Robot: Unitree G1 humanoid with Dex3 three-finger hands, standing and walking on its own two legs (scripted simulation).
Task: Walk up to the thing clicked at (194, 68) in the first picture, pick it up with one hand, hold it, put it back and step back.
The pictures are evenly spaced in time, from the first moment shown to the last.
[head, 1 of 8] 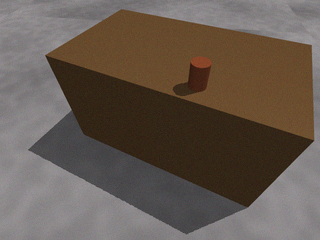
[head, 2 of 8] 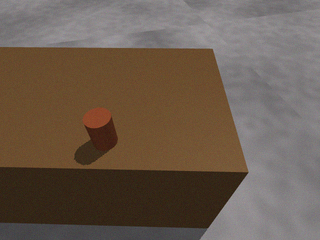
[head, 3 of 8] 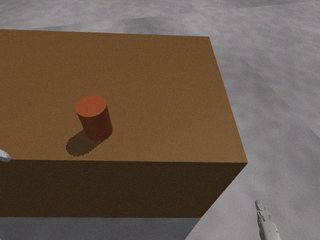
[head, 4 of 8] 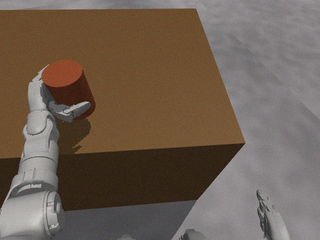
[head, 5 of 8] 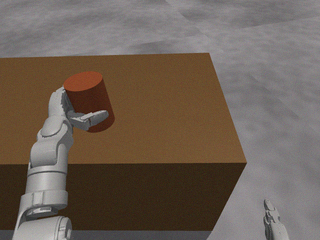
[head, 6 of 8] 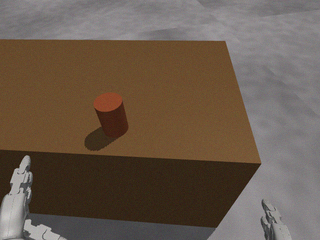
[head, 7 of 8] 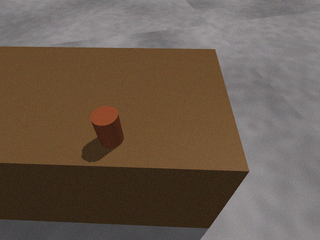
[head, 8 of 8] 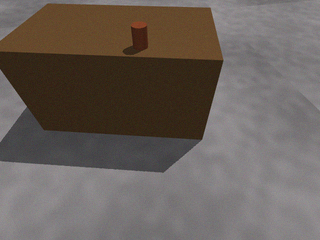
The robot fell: no
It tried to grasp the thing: yes
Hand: left
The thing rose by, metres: 0.25
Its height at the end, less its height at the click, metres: +0.00
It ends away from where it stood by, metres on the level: 0.01
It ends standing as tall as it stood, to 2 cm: yes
